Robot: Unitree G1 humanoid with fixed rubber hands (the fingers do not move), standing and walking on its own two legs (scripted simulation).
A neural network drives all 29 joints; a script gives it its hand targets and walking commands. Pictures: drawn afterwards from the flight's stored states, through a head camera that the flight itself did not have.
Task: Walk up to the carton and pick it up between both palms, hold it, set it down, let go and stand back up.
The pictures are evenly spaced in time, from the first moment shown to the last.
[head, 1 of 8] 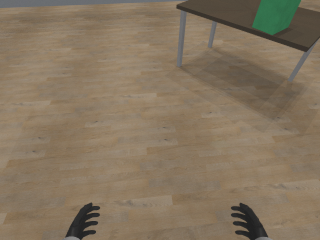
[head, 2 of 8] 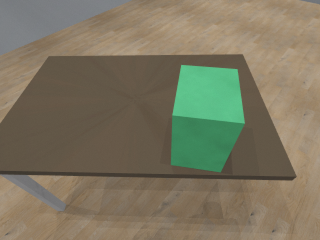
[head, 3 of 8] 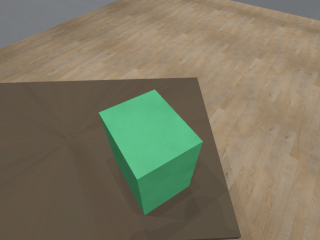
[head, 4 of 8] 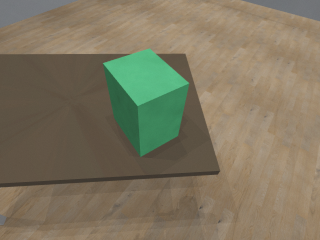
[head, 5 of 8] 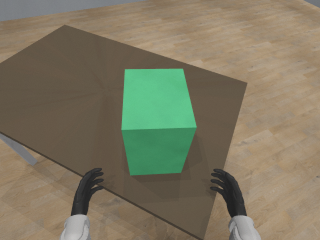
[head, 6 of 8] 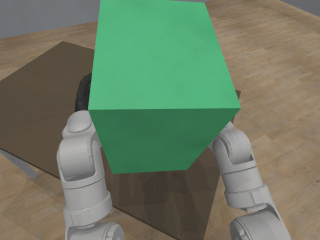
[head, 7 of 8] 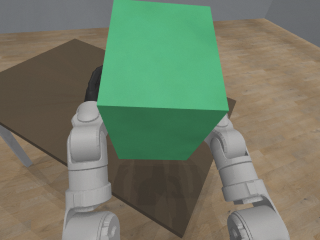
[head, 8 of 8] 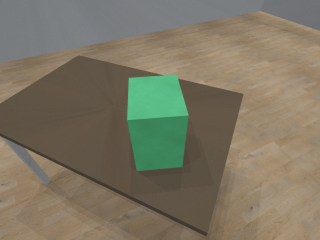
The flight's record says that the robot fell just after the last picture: no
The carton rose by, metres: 0.29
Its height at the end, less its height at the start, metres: +0.00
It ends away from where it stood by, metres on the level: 0.10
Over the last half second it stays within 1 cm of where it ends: yes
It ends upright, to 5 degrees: yes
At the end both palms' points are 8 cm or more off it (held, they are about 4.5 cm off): yes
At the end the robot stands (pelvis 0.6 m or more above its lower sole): yes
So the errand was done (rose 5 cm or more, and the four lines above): yes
